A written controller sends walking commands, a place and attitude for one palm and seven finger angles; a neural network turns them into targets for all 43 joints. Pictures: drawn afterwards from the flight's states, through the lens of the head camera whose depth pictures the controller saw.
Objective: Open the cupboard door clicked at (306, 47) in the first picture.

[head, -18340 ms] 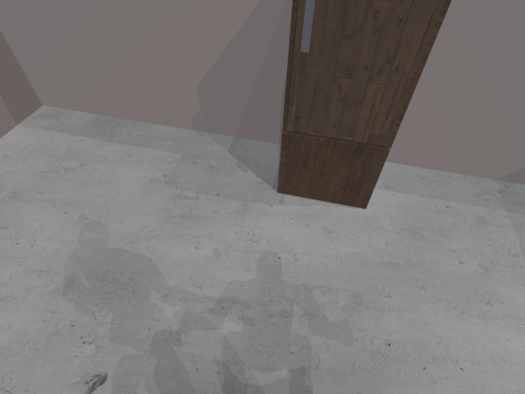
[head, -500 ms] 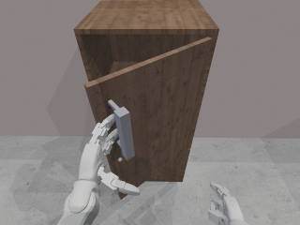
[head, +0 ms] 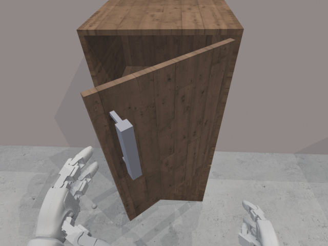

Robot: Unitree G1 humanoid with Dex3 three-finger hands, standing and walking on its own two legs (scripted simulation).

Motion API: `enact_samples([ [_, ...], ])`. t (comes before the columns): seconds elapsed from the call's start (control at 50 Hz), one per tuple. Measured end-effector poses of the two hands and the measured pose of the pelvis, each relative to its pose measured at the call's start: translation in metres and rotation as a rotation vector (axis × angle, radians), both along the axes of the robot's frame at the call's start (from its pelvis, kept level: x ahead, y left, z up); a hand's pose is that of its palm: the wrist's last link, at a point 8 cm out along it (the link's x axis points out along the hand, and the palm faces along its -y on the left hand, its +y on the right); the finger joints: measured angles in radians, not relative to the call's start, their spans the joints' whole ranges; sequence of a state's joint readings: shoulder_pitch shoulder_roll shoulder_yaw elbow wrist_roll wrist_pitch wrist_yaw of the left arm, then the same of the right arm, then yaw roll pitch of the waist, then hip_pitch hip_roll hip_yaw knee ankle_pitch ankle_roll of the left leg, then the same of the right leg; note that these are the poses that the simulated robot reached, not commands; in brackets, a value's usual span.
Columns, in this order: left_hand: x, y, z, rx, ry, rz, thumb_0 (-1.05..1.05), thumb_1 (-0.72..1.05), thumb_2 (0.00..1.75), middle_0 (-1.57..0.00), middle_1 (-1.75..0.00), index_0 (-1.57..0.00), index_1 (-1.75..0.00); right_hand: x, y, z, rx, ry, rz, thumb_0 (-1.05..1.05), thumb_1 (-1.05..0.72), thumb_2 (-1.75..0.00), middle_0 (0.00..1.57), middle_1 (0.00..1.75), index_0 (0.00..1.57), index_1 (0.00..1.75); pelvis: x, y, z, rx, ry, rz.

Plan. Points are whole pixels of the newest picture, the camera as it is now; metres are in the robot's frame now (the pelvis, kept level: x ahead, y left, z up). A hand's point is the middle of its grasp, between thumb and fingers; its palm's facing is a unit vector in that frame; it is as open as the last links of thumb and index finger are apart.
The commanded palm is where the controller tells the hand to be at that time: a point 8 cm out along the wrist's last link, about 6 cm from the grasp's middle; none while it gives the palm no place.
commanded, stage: slide the hand sideways off the handle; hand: left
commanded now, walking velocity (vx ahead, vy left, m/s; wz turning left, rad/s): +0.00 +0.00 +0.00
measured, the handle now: (125, 146) +0.30 +0.12 +0.13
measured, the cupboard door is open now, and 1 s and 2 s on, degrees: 39 39 39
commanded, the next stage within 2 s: draw the hand back to the body in 0.08 s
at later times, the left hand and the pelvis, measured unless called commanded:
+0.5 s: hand (70, 201) +0.16 +0.19 +0.14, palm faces +0.03 -1.00 -0.05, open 16.3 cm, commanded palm +0.13 +0.24 +0.15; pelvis -0.01 +0.02 +0.00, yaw +0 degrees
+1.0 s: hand (40, 185) +0.18 +0.25 +0.15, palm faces +0.30 -0.90 -0.33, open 13.6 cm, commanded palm +0.14 +0.30 +0.18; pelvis +0.00 +0.03 +0.02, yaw -1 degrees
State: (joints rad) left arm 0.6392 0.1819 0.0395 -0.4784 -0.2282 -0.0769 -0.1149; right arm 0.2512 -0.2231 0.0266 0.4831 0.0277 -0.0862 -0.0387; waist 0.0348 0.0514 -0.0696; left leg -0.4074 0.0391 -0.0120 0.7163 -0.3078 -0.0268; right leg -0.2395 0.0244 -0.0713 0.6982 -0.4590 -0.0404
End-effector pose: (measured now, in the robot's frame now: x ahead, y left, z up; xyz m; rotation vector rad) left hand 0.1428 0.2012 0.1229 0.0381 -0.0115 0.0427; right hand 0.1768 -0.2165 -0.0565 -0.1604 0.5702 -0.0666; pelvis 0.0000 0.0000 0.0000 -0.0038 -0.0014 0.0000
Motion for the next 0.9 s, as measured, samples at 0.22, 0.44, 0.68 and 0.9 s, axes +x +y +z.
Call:
enact_samples([
  [0.22, -0.014, 0.010, 0.002, -0.011, -0.046, -0.013, -0.01, -0.50, 0.30, -0.15, -0.30, -0.15, -0.30, -0.005, -0.002, -0.002, -0.017, -0.040, -0.002, 0.02, -0.90, -0.90, 0.20, 0.30, 0.20, 0.30, -0.009, 0.003, -0.004, -0.013, 0.003, 0.015],
  [0.44, -0.004, 0.032, 0.014, 0.016, -0.073, -0.009, -0.01, -0.50, 0.30, -0.15, -0.30, -0.15, -0.30, -0.014, 0.016, 0.000, -0.009, -0.058, -0.007, 0.02, -0.90, -0.90, 0.20, 0.30, 0.21, 0.30, -0.015, 0.014, -0.002, -0.022, -0.008, 0.011],
  [0.68, -0.006, 0.053, 0.022, 0.032, -0.036, 0.004, -0.01, -0.48, 0.31, -0.15, -0.30, -0.15, -0.30, -0.007, 0.033, 0.010, -0.011, -0.079, 0.013, 0.02, -0.90, -0.90, 0.20, 0.30, 0.21, 0.30, -0.014, 0.025, 0.003, -0.022, -0.015, 0.007],
  [0.9, -0.002, 0.081, 0.038, 0.262, -0.048, 0.223, -0.01, -0.22, 0.42, -0.16, -0.30, -0.17, -0.30, -0.002, 0.041, 0.017, -0.060, -0.019, 0.022, 0.02, -0.90, -0.90, 0.20, 0.30, 0.21, 0.30, -0.010, 0.031, 0.017, -0.022, -0.050, -0.011],
])
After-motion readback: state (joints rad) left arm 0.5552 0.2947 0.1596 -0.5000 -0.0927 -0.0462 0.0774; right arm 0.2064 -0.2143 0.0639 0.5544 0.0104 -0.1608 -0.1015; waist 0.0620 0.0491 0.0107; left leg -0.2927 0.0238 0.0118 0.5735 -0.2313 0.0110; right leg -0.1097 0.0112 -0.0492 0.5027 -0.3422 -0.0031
